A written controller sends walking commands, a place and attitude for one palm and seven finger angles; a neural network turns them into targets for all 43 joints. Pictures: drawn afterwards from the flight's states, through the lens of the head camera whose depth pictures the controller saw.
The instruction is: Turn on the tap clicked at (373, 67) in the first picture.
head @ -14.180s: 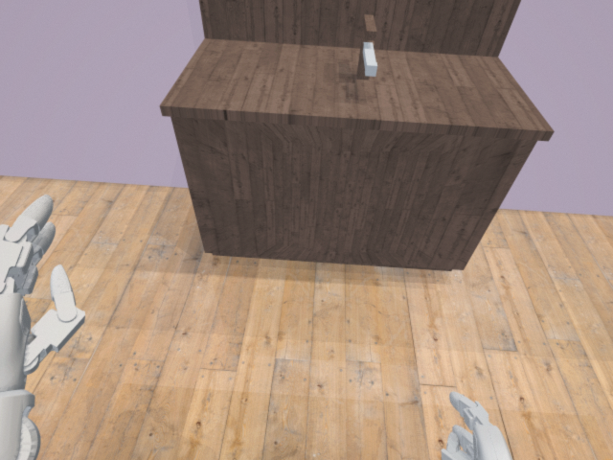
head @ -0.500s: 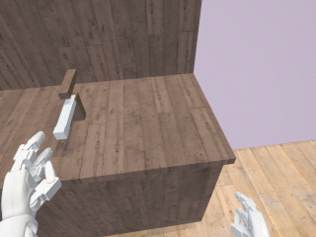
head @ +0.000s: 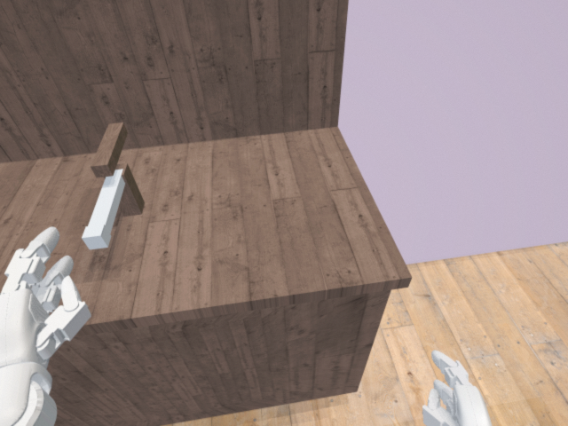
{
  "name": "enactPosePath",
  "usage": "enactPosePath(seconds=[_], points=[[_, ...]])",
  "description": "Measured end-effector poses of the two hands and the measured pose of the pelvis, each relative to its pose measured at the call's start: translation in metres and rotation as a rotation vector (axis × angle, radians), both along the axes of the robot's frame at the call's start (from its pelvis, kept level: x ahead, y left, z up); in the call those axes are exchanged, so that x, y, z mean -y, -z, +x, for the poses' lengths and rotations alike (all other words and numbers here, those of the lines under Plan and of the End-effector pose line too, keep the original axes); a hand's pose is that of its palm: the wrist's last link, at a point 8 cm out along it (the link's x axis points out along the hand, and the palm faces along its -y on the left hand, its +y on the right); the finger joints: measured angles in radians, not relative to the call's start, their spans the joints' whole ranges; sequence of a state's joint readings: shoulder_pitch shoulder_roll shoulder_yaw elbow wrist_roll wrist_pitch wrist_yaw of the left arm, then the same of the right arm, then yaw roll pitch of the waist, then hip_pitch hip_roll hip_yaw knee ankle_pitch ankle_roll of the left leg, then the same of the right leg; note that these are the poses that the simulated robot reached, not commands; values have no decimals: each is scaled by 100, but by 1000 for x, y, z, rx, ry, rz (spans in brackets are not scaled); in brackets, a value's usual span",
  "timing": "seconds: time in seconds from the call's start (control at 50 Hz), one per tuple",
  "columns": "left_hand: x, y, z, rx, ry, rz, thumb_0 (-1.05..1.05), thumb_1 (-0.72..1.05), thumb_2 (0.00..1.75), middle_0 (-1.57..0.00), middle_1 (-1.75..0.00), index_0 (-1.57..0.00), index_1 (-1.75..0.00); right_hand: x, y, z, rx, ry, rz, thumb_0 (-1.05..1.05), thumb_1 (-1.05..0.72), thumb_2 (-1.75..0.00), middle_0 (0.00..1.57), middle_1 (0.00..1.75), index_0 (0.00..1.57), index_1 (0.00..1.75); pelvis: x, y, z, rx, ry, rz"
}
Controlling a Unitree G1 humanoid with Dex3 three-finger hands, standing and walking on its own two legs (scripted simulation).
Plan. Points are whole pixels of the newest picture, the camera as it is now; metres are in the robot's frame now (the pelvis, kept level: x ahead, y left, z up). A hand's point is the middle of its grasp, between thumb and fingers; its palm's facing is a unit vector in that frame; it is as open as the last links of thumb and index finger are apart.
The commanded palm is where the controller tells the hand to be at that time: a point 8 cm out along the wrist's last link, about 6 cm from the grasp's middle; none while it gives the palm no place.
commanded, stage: reach beside the lever's end, fingers flat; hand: left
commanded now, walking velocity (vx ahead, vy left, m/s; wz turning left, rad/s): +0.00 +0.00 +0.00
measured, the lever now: (96, 237) +0.35 +0.34 +0.09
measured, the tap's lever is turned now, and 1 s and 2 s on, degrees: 0 0 0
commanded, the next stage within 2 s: push the lever round in 1.82 s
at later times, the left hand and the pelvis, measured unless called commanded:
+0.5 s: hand (70, 293) +0.24 +0.30 +0.11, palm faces +0.47 -0.88 -0.12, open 7.5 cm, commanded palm +0.20 +0.35 +0.11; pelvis +0.00 +0.02 +0.00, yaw +0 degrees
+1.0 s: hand (63, 270) +0.27 +0.34 +0.10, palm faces +0.49 -0.86 -0.13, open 7.7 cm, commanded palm +0.23 +0.38 +0.10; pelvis +0.00 +0.03 +0.00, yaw -1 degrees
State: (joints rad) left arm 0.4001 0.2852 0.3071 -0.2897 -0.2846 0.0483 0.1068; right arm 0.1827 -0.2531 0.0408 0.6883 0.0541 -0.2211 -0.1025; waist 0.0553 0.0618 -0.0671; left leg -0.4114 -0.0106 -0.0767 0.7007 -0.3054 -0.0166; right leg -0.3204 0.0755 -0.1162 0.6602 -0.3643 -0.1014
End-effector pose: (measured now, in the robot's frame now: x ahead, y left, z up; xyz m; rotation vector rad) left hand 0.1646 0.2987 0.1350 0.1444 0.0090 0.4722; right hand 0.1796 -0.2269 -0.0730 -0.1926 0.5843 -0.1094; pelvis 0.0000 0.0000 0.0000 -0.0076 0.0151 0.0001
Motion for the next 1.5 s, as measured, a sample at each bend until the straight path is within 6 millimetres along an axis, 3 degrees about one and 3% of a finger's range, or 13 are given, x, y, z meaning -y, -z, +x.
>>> enactPosePath(seconds=[0.22, 0.5, 0.74, 1.1, 1.5], points=[[-20, 8, 18, -14, -16, -13, 2, 90, 89, -20, -29, -20, -29, 0, 1, -5, -28, 28, -15, 2, -90, -90, 20, 30, 21, 30, -8, -2, 6, -17, 8, 2], [-40, 17, 27, 3, -16, -23, 2, 90, 90, -19, -26, -19, -26, -16, 0, -6, -38, 14, -25, 2, -90, -90, 20, 30, 21, 30, -22, -3, 5, -23, 3, -4], [-51, 19, 53, 11, -1, -21, 2, 90, 90, -18, -23, -18, -23, -26, 2, -12, -59, 10, -26, 2, -90, -90, 20, 30, 21, 30, -30, -3, -2, -28, 4, -10], [-86, 31, 69, -1, -43, -27, 2, 90, 90, -17, -19, -17, -19, -9, 13, -41, -170, 64, -67, 2, -90, -90, 20, 30, 21, 30, -31, 0, -3, -50, 9, -17], [-122, 44, 111, -32, -32, -36, 2, 90, 90, -16, -15, -15, -15, -1, 25, -75, -298, 122, -100, 2, -90, -90, 20, 30, 21, 30, -38, 6, -4, -113, 21, -32]])
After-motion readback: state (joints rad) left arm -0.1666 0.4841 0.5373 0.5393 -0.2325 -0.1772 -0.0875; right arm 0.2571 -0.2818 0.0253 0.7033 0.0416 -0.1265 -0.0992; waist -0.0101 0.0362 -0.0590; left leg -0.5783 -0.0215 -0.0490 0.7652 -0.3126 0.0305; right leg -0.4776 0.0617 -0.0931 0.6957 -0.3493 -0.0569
